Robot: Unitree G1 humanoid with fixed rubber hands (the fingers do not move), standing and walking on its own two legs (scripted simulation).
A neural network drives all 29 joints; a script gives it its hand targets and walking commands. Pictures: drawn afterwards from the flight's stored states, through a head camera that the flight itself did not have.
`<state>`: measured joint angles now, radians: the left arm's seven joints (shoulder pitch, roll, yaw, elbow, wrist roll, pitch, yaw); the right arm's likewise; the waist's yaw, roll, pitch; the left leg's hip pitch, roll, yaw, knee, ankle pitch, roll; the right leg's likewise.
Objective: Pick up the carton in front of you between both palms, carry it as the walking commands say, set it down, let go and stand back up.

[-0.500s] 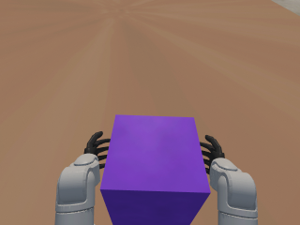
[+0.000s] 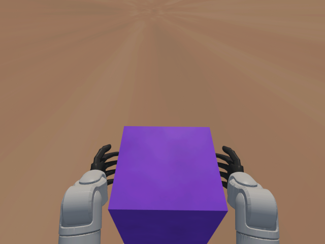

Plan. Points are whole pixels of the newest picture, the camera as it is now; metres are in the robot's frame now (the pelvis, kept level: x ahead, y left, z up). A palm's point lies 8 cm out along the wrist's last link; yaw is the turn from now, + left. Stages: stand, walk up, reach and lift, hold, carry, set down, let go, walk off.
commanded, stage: carry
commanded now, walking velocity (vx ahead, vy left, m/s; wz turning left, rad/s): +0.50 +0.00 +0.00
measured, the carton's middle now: (165, 188) +0.27 +0.01 -0.01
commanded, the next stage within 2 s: none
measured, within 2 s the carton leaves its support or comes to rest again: neither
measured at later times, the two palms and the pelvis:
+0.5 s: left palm (118, 81) +0.61 +0.18 +0.07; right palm (207, 83) +0.59 -0.12 +0.08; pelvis +0.33 +0.05 +0.00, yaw -3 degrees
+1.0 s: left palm (130, 56) +0.78 +0.16 +0.07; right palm (205, 56) +0.78 -0.14 +0.07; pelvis +0.51 +0.01 -0.02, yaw +0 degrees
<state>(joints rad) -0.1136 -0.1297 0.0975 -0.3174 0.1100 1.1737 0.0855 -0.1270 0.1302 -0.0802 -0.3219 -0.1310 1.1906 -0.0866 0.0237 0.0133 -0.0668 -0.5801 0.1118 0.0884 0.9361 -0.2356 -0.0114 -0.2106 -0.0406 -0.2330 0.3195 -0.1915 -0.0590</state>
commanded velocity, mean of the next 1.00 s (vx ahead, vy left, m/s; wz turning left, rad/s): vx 0.14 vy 0.00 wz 0.00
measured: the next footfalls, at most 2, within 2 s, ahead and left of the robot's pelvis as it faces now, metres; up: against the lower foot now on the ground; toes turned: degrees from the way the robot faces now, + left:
left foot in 0.24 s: +0.43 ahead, +0.12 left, +0.00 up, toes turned +9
right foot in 0.64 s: +0.56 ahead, -0.10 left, +0.00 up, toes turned +20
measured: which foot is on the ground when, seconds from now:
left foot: up 0.00-0.22, down 0.24-1.00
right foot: down 0.00-0.26, up 0.28-0.62, down 0.64-1.00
